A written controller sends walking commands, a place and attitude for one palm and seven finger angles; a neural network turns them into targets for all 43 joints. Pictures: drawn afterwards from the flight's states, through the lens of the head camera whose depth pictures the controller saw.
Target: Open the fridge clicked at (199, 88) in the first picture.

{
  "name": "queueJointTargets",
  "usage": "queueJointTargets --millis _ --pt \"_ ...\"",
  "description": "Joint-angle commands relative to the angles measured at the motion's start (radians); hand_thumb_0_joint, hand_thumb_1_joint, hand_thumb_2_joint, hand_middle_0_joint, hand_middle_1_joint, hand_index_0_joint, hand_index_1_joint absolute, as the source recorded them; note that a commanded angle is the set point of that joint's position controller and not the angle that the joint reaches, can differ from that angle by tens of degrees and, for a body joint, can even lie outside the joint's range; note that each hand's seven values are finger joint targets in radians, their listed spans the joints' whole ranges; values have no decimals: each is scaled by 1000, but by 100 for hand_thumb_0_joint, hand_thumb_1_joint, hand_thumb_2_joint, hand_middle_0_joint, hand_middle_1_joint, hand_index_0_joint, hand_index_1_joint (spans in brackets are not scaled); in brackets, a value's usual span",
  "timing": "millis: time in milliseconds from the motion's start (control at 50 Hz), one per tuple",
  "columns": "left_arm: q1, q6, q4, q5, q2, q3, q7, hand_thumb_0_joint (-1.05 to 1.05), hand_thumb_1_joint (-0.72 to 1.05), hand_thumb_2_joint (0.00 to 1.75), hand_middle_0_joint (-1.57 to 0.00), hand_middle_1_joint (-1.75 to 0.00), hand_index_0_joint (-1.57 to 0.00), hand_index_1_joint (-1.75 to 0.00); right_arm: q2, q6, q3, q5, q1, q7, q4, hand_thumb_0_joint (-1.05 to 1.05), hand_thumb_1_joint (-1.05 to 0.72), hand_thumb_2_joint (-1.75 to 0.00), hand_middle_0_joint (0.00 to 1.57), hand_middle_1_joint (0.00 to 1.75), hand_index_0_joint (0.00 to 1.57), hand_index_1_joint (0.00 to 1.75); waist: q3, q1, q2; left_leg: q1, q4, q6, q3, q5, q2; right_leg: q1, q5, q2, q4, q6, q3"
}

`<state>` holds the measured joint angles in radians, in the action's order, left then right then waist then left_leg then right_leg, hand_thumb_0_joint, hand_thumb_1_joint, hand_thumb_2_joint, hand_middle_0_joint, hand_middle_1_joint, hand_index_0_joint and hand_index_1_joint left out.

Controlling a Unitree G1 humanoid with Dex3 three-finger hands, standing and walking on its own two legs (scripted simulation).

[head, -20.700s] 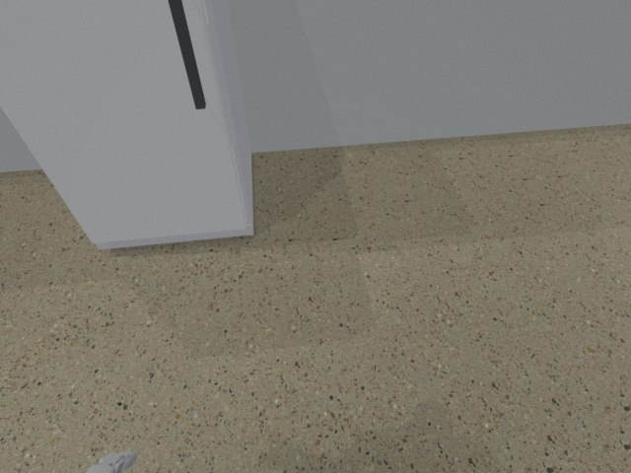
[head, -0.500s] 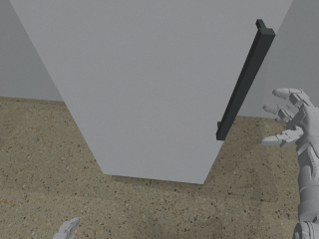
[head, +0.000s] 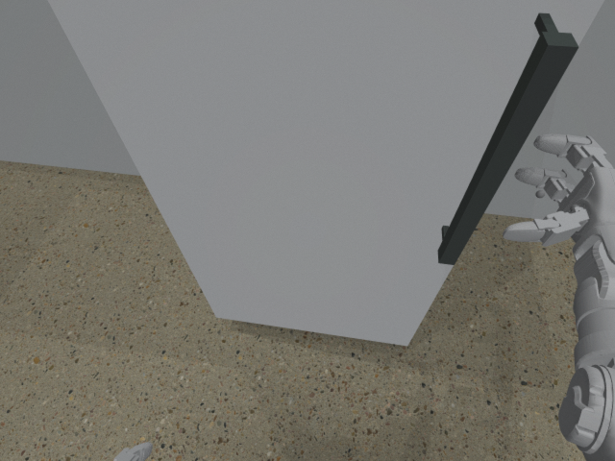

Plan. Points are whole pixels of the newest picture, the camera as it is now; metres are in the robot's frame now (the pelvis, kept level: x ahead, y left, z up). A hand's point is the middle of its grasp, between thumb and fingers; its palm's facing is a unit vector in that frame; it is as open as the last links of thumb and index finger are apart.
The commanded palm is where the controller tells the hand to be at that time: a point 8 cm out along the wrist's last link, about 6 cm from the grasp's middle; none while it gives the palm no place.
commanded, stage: move the hooked fingers beside the handle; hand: right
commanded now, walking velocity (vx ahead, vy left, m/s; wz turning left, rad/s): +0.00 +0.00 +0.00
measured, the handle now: (483, 169) +0.49 -0.17 +0.11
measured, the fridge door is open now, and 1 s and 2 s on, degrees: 0 0 0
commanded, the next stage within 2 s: feel for the door with the fingertips in 0.74 s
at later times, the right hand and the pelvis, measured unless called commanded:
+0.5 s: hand (546, 202) +0.44 -0.23 +0.12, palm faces +0.04 +1.00 +0.01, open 14.0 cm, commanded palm +0.41 -0.28 +0.12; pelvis +0.00 +0.00 +0.00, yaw +0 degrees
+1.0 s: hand (530, 200) +0.44 -0.21 +0.12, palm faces +0.03 +1.00 +0.01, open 14.0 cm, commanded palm +0.41 -0.26 +0.12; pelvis +0.00 +0.00 +0.00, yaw +0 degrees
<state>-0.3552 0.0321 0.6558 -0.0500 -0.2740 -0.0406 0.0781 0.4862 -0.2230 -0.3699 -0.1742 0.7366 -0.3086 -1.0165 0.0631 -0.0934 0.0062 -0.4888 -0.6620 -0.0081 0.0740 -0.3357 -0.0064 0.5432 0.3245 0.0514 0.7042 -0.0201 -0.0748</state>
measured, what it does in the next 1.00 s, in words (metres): stands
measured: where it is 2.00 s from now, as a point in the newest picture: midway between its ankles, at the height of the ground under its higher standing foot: outside the picture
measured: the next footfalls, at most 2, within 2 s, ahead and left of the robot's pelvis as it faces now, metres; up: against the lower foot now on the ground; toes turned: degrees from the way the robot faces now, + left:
none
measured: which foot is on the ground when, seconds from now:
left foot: down 0.00-1.00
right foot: down 0.00-1.00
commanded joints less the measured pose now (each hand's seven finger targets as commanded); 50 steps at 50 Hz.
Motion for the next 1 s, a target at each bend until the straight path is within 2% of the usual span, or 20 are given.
queueJointTargets --millis 0,60,100,200,220,260,280,300,400,480,560,600,680,720,780,820,860,880,940,980 --pt "-73 19 -105 3 -164 68 1 0 90 90 -20 -30 -20 -30 305 -93 -82 -18 373 -7 231 0 50 -30 30 120 30 120 400 29 71 113 52 -10 -54 353 33 -258 -328 -26 -59 -15 76" --pt "-70 9 -110 -3 -163 70 0 0 90 90 -20 -30 -20 -30 270 -77 -59 -28 339 -23 206 0 50 -30 30 120 30 120 333 16 36 91 64 -5 -49 328 34 -217 -279 -23 -66 -18 66" --pt "-74 3 -112 -5 -171 70 5 0 90 90 -20 -30 -20 -30 313 -69 -87 -30 352 -29 195 0 50 -30 30 120 30 120 309 16 27 94 69 -3 -57 320 33 -183 -253 -26 -67 -23 59" --pt "-78 2 -115 -2 -163 76 6 0 90 90 -20 -30 -20 -30 328 -107 -95 -31 389 -26 326 0 50 -30 30 120 30 120 407 21 110 105 54 -10 -58 350 40 -269 -321 -24 -55 -20 69" --pt "-72 5 -118 -4 -157 77 4 0 90 90 -20 -30 -20 -30 277 -108 -62 -38 371 -29 351 0 50 -30 30 120 30 120 419 15 127 90 55 -10 -53 352 41 -302 -341 -22 -55 -16 73" --pt "-67 8 -106 -6 -157 72 5 0 90 90 -20 -30 -20 -30 237 -86 -39 -47 348 -30 286 0 50 -30 30 120 30 120 334 6 94 50 70 -10 -46 303 43 -272 -287 -19 -61 -17 75" --pt "-75 5 -100 -7 -162 71 8 0 90 90 -20 -30 -20 -30 239 -73 -40 -53 347 -31 241 0 50 -30 30 120 30 120 290 -7 33 48 77 -7 -43 292 43 -233 -260 -18 -62 -24 70" --pt "-71 4 -98 -7 -169 71 10 0 90 90 -20 -30 -20 -30 268 -63 -57 -50 367 -33 222 0 50 -30 30 120 30 120 279 -5 25 51 79 -3 -51 284 40 -203 -226 -22 -66 -25 67" --pt "-64 7 -112 -4 -159 70 6 0 90 90 -20 -30 -20 -30 254 -84 -25 -29 417 -23 316 0 50 -30 30 120 30 120 371 1 134 37 58 -13 -48 294 39 -289 -289 -23 -54 -15 83" --pt "-62 9 -112 -5 -162 70 5 0 90 90 -20 -30 -20 -30 223 -81 -22 -51 382 -14 278 0 50 -30 30 120 30 120 342 0 38 44 61 -11 -39 286 43 -267 -284 -18 -54 -17 88" --pt "-56 6 -112 -5 -163 64 5 0 90 90 -20 -30 -20 -30 247 -57 -28 -26 390 -6 232 0 50 -30 30 120 30 120 299 5 76 25 59 -11 -43 268 36 -229 -247 -23 -60 -14 84" --pt "-49 6 -124 -3 -160 65 2 0 90 90 -20 -30 -20 -30 233 -70 -17 -23 407 1 285 0 50 -30 30 120 30 120 348 11 102 30 51 -12 -43 276 36 -264 -270 -23 -56 -11 87" --pt "-56 8 -112 -2 -158 64 3 0 90 90 -20 -30 -20 -30 208 -81 -1 -34 440 8 266 0 50 -30 30 120 30 120 317 -8 49 22 53 -13 -36 265 40 -252 -265 -18 -51 -13 95" --pt "-52 11 -114 -1 -158 67 2 0 90 90 -20 -30 -20 -30 206 -81 -8 -31 422 10 279 0 50 -30 30 120 30 120 360 6 91 23 49 -13 -41 278 39 -282 -278 -20 -50 -9 93" --pt "-59 8 -113 0 -162 66 1 0 90 90 -20 -30 -20 -30 221 -73 -19 -30 390 14 252 0 50 -30 30 120 30 120 343 10 44 40 48 -13 -37 279 39 -248 -278 -21 -51 -12 93" --pt "-54 8 -115 0 -158 68 -2 0 90 90 -20 -30 -20 -30 227 -75 -27 -25 396 16 282 0 50 -30 30 120 30 120 366 16 82 51 48 -11 -44 299 38 -261 -285 -23 -51 -12 85" --pt "-49 9 -120 -2 -153 67 -5 0 90 90 -20 -30 -20 -30 181 -73 8 -28 388 16 305 0 50 -30 30 120 30 120 359 13 95 41 47 -13 -39 298 39 -271 -292 -22 -53 -8 87" --pt "-53 9 -119 -1 -152 70 -5 0 90 90 -20 -30 -20 -30 171 -74 10 -35 386 19 314 0 50 -30 30 120 30 120 358 7 59 52 49 -13 -37 312 40 -272 -308 -21 -47 -14 86" --pt "-46 9 -120 -5 -150 70 -8 0 90 90 -20 -30 -20 -30 155 -63 19 -37 366 24 332 0 50 -30 30 120 30 120 345 14 82 50 51 -14 -38 311 41 -267 -298 -22 -55 -9 85" --pt "-50 8 -118 -3 -152 72 -9 0 90 90 -20 -30 -20 -30 154 -59 17 -37 364 38 335 0 50 -30 30 120 30 120 330 10 45 57 56 -13 -37 301 41 -251 -285 -24 -53 -14 83"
